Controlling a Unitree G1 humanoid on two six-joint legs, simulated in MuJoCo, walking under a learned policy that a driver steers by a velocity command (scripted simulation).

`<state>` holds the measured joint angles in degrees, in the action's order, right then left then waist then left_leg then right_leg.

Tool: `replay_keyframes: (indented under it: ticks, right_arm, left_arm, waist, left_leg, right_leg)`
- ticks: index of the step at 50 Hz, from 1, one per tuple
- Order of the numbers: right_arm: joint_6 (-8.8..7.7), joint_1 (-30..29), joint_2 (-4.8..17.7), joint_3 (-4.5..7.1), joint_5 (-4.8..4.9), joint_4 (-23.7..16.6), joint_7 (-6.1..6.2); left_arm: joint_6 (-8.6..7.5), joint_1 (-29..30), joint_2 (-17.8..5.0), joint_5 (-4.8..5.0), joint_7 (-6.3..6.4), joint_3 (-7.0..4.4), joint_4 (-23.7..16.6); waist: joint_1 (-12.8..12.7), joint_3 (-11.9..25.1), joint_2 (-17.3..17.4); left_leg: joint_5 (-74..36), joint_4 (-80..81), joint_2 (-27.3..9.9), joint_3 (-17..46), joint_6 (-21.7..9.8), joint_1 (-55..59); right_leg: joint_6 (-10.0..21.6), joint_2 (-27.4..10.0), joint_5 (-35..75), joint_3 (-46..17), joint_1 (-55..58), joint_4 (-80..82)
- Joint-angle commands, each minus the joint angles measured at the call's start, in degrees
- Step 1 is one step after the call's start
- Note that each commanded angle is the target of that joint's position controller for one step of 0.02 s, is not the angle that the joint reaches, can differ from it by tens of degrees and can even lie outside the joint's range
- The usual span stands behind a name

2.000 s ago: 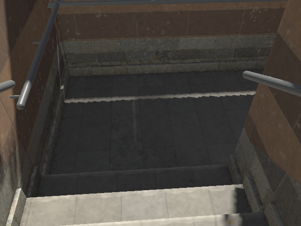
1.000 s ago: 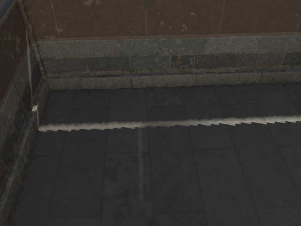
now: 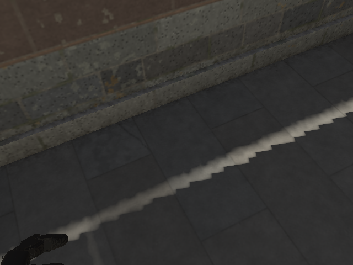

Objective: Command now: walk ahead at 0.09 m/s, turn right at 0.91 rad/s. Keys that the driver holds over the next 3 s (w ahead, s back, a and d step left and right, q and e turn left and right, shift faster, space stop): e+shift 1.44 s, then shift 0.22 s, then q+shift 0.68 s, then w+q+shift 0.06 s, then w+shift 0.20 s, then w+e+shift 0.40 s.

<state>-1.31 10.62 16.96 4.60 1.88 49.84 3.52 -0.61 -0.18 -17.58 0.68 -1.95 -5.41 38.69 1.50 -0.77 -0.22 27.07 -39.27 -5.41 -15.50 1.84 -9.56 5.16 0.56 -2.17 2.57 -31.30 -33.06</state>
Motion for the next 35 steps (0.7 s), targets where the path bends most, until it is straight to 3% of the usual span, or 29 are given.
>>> replay_keyframes:
  ticks: [1,2,3,4,5,6,8,10,13,15,19,20,22,23,24,25,26,27,28,29,32,35]
  right_arm:
    - [-0.57,2.2,0.0,-0.89,-4.13,-9.2,-1.85]
    - [-1.32,0.0,4.7,-0.37,-2.6,-9.6,-3.1]
    - [-1.38,-4.7,6.2,-0.02,-1.6,-11.2,-3.21]
    - [-0.92,-6.1,6.3,0.27,-2.36,-10.5,-2.47]
    - [-0.27,-6.7,6.5,0.51,-2.9,-10.4,-1.66]
    - [0.27,-6.7,6.7,0.9,-2.76,-10.9,-1.47]
    - [0.56,-7.4,4.6,0.81,-2.56,-11.7,-1.59]
    - [0.41,-8.9,2.9,0.46,-2.25,-12.1,-1.49]
    - [0.61,-10.8,2.5,0.39,-1.9,-12.5,-1.21]
    - [0.65,-12.2,2.6,0.34,-1.83,-13.0,-1.34]
    - [-0.02,-12.1,3.4,0.42,-1.7,-13.3,-2.75]
    - [-0.21,-10.5,4.5,0.87,-1.41,-12.7,-2.71]
    - [-0.52,-6.3,5.9,1.69,-1.4,-11.5,-2.82]
    - [-0.26,-5.4,7.1,2.15,-2.32,-11.1,-2.59]
    - [0.51,-6.7,11.8,2.84,-4.11,-12.1,-2.2]
    - [0.24,-7.1,8.4,2.48,-5.66,-13.8,-2.07]
    - [0.03,-10.0,5.1,1.51,-5.1,-15.6,-1.82]
    - [0.29,-12.0,3.2,0.97,-4.02,-16.3,-1.47]
    - [0.65,-12.1,2.3,0.28,-2.89,-16.8,-1.11]
    - [1.06,-11.3,2.3,-0.18,-2.75,-16.9,-0.68]
    - [1.99,-7.4,4.4,-0.04,-3.5,-16.5,-0.1]
    - [2.35,-3.7,6.7,0.85,-3.44,-15.2,-0.13]
  left_arm:
    - [-0.19,-15.2,-16.3,-2.14,0.7,-4.23,-0.8]
    - [0.02,-14.5,-15.7,-2.89,0.31,-4.3,-3.7]
    - [-0.03,-10.3,-13.8,-1.74,0.59,-3.73,-4.9]
    - [0.4,-6.7,-10.6,0.4,1.23,-2.84,-5.8]
    - [0.91,-4.7,-8.2,1.86,2.09,-2.06,-6.5]
    - [1.28,-3.7,-7.5,1.65,2.67,-1.81,-7.5]
    - [1.86,-4.0,-8.5,0.75,3.82,-2.24,-8.3]
    - [2.09,-6.0,-9.1,0.44,4.83,-2.66,-8.6]
    - [2.85,-6.8,-9.0,0.71,5.68,-2.91,-9.4]
    - [3.37,-7.1,-8.4,0.62,5.54,-2.78,-10.0]
    - [4.39,-7.7,-8.2,0.57,5.08,-2.82,-10.9]
    - [4.24,-6.7,-8.2,0.41,4.9,-2.74,-12.0]
    - [4.24,-5.6,-7.5,1.24,4.68,-2.47,-12.7]
    - [4.5,-8.5,-4.8,1.71,4.48,-1.64,-12.2]
    - [4.5,-11.2,-2.7,1.97,4.19,-0.96,-13.4]
    - [3.44,-12.2,-8.1,1.06,3.5,-2.35,-12.7]
    - [3.4,-12.2,-11.7,0.99,3.25,-3.47,-10.8]
    - [4.04,-13.1,-11.5,0.96,3.37,-3.53,-9.3]
    - [4.77,-13.9,-10.0,0.55,3.48,-3.04,-8.6]
    - [5.1,-14.5,-7.7,0.63,3.18,-2.16,-8.3]
    - [4.58,-11.1,-5.8,1.82,3.06,-1.23,-10.4]
    - [4.24,-8.6,-5.0,1.63,2.91,-0.81,-12.2]
  waist:
    - [-1.6,17.8,-19.2]
    - [-5.0,26.0,-10.4]
    - [-4.5,20.2,-6.3]
    - [-2.7,14.4,0.1]
    - [-1.5,11.5,1.3]
    - [-0.1,10.2,-0.2]
    - [0.2,9.5,-2.0]
    - [-0.6,10.4,-2.4]
    - [-1.5,11.3,-4.6]
    - [-2.3,10.4,-6.1]
    - [-3.0,10.1,-8.7]
    - [-2.6,9.2,-10.3]
    - [-0.5,9.0,-9.7]
    - [-1.6,11.0,-3.6]
    - [-4.8,10.8,14.5]
    - [-4.2,12.4,16.8]
    - [-4.6,10.3,11.8]
    - [-5.2,7.9,7.8]
    - [-5.1,6.6,5.4]
    - [-4.5,5.1,4.3]
    - [-2.1,3.9,6.8]
    - [0.2,5.1,9.6]
  left_leg:
    - [14.9,-44.0,9.8,12.0,3.0,-33.6]
    - [10.4,-49.1,9.3,23.9,1.4,-37.1]
    - [4.1,-46.1,8.1,24.7,-0.1,-39.3]
    - [-0.5,-40.7,6.0,24.7,-0.1,-38.6]
    - [-3.2,-35.6,5.1,24.6,0.0,-35.0]
    - [-4.6,-30.8,4.6,23.8,-0.1,-30.3]
    - [-7.0,-24.0,6.3,22.5,0.6,-26.2]
    - [-8.0,-17.3,7.8,23.0,1.7,-25.7]
    - [-10.8,-11.1,8.9,24.5,2.6,-24.3]
    - [-11.9,-7.6,9.4,24.8,2.6,-23.3]
    - [-10.9,0.7,10.3,26.1,1.6,-17.7]
    - [-10.7,4.1,10.0,26.2,1.4,-15.5]
    - [-17.6,16.0,8.4,24.8,0.5,-6.2]
    - [-22.8,20.0,1.6,27.9,-2.1,2.4]
    - [-33.5,20.9,-12.1,42.2,-10.9,8.3]
    - [-34.4,22.5,-18.6,49.6,-16.8,5.7]
    - [-33.1,21.9,-16.2,43.6,-16.4,3.8]
    - [-29.1,20.8,-11.6,36.2,-13.6,1.6]
    - [-26.5,20.0,-9.0,32.1,-12.0,0.6]
    - [-28.2,20.3,-8.5,29.7,-12.5,-0.8]
    - [-28.9,22.0,-7.6,23.6,-13.7,2.2]
    - [-29.2,22.7,-10.5,21.5,-15.5,7.9]
  right_leg:
    - [21.5,-17.5,41.0,-39.4,44.9,4.5]
    - [22.1,-20.1,21.3,-45.5,46.8,11.1]
    - [18.1,-17.9,11.7,-41.0,40.7,12.8]
    - [13.8,-14.0,5.0,-35.5,32.8,13.7]
    - [10.9,-11.1,-0.1,-32.2,25.6,14.8]
    - [9.1,-8.3,-2.9,-29.3,19.7,15.5]
    - [7.8,-4.9,-2.2,-27.8,15.5,15.5]
    - [7.7,-4.3,0.4,-28.6,16.6,14.1]
    - [6.1,-3.7,-2.9,-31.4,17.2,12.9]
    - [5.4,-3.0,-4.5,-32.6,16.9,12.0]
    - [5.0,-2.7,-3.9,-37.5,18.3,10.3]
    - [4.6,-2.4,-2.8,-38.7,18.0,9.6]
    - [2.3,0.2,-4.7,-39.0,15.3,6.4]
    - [-0.1,4.7,-19.6,-34.7,10.3,-0.9]
    - [-3.3,13.7,-34.2,-21.7,-2.5,-13.9]
    - [-6.2,10.2,-33.9,-19.7,-5.7,-29.0]
    - [-7.4,7.5,-29.2,-17.5,-6.2,-34.9]
    - [-7.8,6.1,-24.7,-15.6,-6.0,-37.3]
    - [-8.0,5.1,-21.1,-14.5,-6.7,-41.3]
    - [-8.7,5.1,-19.9,-12.5,-7.2,-45.3]
    - [-10.5,1.5,-16.9,-6.7,-10.1,-42.0]
    - [-12.2,-2.8,-17.7,-5.0,-11.3,-35.3]
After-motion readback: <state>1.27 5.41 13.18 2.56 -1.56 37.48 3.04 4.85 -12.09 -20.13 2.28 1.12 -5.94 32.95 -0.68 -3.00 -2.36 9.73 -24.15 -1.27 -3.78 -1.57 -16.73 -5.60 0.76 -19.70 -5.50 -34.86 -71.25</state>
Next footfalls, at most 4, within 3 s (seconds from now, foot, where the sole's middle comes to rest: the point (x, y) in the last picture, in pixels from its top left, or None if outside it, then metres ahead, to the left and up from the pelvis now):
0.46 left None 0.26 0.10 -0.75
0.96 right None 0.02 -0.05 -0.75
1.42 left None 0.23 -0.06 -0.75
1.80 right None -0.04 -0.02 -0.75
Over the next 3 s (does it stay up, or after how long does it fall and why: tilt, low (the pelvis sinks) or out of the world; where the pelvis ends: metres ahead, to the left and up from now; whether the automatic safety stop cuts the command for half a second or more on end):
stays up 0.27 -0.25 0.01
